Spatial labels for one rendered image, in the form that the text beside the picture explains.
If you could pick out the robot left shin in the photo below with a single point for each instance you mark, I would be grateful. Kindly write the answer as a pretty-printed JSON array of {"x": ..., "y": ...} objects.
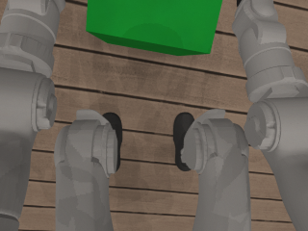
[{"x": 60, "y": 144}]

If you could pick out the right robot upper arm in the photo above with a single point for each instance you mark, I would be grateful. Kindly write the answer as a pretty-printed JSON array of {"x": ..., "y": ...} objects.
[{"x": 279, "y": 128}]

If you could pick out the robot left forearm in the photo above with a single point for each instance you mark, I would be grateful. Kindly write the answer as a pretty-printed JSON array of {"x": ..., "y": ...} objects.
[{"x": 28, "y": 32}]

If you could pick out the carton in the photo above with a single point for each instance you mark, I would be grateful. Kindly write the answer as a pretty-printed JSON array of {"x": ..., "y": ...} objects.
[{"x": 174, "y": 27}]

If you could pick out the robot shin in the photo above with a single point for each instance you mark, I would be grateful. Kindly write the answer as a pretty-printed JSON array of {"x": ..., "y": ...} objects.
[
  {"x": 60, "y": 144},
  {"x": 214, "y": 114}
]

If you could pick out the robot right forearm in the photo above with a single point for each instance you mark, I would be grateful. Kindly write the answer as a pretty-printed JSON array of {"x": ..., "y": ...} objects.
[{"x": 267, "y": 58}]

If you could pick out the left robot upper arm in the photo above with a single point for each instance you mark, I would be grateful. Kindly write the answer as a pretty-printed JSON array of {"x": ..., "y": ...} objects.
[{"x": 27, "y": 105}]

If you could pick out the robot right shin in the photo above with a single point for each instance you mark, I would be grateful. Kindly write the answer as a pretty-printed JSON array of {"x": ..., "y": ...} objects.
[{"x": 214, "y": 114}]

